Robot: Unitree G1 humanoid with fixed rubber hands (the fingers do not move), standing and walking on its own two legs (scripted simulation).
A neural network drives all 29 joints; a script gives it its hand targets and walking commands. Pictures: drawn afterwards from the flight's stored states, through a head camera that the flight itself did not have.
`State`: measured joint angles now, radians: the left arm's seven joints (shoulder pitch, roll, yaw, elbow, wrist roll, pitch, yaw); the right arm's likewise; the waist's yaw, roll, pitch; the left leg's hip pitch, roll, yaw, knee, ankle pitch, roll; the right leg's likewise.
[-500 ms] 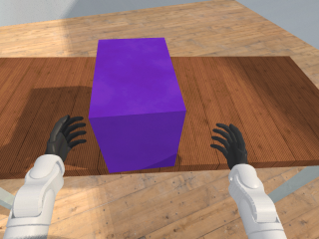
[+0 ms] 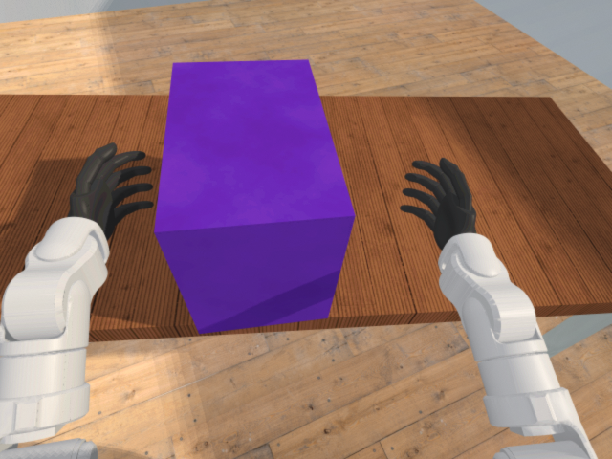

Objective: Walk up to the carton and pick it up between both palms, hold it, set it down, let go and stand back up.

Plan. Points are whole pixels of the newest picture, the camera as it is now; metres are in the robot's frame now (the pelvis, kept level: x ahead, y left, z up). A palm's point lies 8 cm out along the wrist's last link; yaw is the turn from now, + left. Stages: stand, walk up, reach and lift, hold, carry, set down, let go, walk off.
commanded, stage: reach and lift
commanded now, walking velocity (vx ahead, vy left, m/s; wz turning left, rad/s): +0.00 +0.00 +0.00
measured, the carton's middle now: (253, 196) +0.45 +0.10 +0.05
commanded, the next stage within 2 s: none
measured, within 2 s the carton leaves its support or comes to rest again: neither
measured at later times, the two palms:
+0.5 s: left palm (90, 136) +0.39 +0.26 +0.20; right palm (456, 158) +0.42 -0.15 +0.18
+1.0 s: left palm (120, 156) +0.42 +0.25 +0.15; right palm (426, 169) +0.44 -0.14 +0.14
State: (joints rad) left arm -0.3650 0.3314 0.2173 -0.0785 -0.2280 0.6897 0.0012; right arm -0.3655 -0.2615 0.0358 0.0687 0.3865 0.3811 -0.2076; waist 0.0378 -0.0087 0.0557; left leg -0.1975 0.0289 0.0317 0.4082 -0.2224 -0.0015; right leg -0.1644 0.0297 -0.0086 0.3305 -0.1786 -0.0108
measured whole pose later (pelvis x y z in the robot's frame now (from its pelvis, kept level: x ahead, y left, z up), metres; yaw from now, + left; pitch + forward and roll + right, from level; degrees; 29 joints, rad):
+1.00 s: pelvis +0.00 +0.00 +0.00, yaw +2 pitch +6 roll -1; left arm -0.92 0.37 0.09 0.86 -0.20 0.35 0.00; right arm -0.91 -0.21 -0.03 0.87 0.30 0.27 -0.18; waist 0.03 0.00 -0.05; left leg -0.32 0.03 -0.01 0.41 -0.19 -0.01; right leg -0.26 0.03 -0.05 0.30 -0.15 -0.02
